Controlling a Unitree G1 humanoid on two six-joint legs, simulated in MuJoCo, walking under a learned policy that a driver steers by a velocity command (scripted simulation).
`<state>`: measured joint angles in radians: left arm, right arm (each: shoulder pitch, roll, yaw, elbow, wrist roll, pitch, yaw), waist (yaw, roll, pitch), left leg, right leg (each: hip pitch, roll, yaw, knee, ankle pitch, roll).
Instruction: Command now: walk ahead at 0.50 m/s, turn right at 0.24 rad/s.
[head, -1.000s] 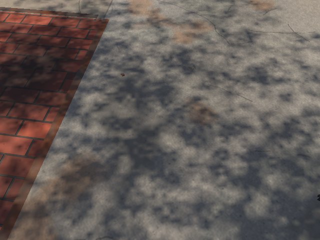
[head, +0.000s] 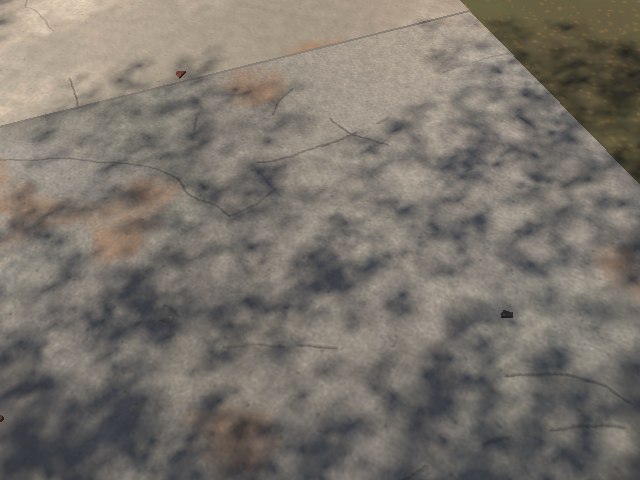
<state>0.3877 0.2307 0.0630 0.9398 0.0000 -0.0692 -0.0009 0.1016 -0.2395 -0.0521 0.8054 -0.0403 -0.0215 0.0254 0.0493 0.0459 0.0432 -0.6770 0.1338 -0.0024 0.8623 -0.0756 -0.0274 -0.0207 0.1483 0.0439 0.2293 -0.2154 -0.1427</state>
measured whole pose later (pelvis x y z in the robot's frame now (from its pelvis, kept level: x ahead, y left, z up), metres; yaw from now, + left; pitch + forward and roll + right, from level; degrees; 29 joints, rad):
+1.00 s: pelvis +0.54 -0.02 +0.00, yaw +7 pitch +0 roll +0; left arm 0.32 0.22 0.05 0.92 0.02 -0.10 0.01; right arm 0.25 -0.27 -0.07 0.90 -0.03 -0.01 0.04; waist 0.00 0.05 0.03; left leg -0.60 0.08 -0.01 1.08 -0.19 0.05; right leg -0.10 0.02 -0.19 0.28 -0.19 -0.07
